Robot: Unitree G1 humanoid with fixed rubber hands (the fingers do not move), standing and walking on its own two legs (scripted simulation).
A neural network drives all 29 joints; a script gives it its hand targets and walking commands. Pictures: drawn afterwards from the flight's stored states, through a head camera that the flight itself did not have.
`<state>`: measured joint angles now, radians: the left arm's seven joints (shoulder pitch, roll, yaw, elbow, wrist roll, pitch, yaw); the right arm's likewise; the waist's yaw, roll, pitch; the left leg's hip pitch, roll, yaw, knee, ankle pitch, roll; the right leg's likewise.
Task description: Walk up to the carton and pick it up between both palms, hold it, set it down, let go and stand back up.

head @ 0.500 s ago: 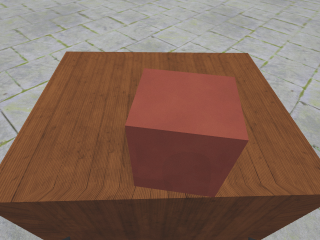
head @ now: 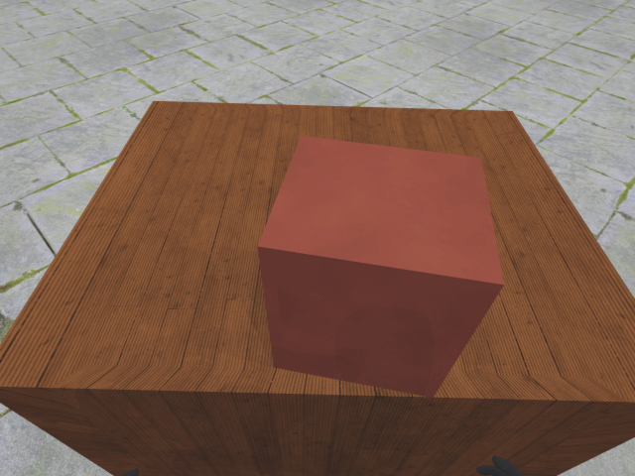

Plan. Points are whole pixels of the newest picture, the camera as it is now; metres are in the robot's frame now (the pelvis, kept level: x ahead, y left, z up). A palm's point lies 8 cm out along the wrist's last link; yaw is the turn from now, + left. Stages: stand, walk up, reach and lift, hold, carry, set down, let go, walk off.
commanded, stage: reach and lift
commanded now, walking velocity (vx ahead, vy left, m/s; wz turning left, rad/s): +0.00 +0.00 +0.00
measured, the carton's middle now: (369, 271) +0.36 -0.06 +0.08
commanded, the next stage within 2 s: none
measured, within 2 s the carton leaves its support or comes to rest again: neither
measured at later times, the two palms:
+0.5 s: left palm out of the picture +0.15 +0.22 -0.05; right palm out of the picture +0.11 -0.25 -0.03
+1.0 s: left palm (112, 464) +0.16 +0.22 +0.01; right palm out of the picture +0.13 -0.23 +0.01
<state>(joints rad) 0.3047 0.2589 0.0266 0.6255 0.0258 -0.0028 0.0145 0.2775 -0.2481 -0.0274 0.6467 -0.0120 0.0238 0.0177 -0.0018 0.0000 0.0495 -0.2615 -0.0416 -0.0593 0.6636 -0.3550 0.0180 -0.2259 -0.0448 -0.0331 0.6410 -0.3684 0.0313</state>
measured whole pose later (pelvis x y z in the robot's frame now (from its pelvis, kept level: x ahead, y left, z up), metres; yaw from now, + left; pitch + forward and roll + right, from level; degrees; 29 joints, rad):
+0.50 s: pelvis -0.02 -0.02 +0.02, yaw -5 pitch -9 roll +1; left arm 0.20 0.27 0.08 0.47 -0.02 0.20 -0.03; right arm 0.27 -0.14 -0.01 0.59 0.00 -0.14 -0.04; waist 0.04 -0.08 0.08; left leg 0.00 0.03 0.02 0.35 -0.19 -0.03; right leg -0.03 0.01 0.02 0.39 -0.20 -0.01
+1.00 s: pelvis -0.02 -0.01 +0.02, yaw -5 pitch -7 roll +0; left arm 0.32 0.32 -0.02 0.24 -0.21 -0.01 -0.04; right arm 0.39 -0.10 -0.04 0.19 0.07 -0.05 -0.07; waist 0.04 -0.01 0.05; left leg -0.04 0.02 0.05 0.35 -0.19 0.00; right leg -0.05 0.00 0.04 0.37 -0.19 0.01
